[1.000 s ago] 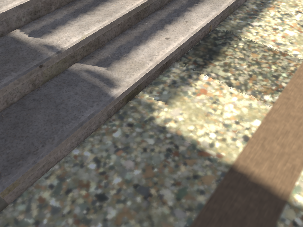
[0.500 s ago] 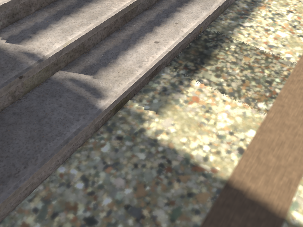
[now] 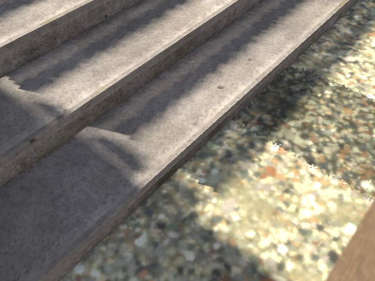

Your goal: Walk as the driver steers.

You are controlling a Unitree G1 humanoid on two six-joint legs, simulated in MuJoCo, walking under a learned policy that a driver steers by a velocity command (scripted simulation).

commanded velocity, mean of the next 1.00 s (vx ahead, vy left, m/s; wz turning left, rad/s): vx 0.50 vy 0.00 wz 0.00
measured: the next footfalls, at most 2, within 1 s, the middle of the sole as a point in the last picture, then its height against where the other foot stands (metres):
left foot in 0.20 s outside the picture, level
right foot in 0.76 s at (230, 252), level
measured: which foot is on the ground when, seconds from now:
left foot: up 0.00-0.18, down 0.20-0.76, up 0.78-1.00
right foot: down 0.00-0.22, up 0.24-0.74, down 0.76-1.00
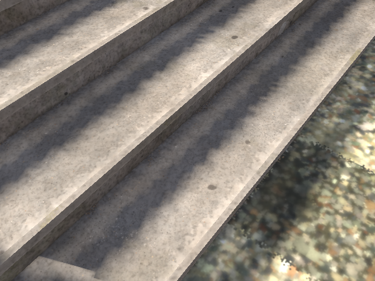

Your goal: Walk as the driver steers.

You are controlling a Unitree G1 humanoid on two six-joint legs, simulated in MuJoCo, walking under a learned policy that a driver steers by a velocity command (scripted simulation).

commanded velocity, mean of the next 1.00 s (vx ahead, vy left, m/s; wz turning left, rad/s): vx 0.49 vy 0.00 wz -0.14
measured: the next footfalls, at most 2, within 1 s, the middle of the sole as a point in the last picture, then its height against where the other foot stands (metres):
left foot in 0.32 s outside the picture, level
right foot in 0.84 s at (266, 255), level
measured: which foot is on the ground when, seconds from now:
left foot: up 0.00-0.30, down 0.32-1.00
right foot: down 0.00-0.30, up 0.32-0.82, down 0.84-1.00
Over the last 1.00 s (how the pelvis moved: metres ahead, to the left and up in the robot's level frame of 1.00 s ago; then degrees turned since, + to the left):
0.55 -0.02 0.00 0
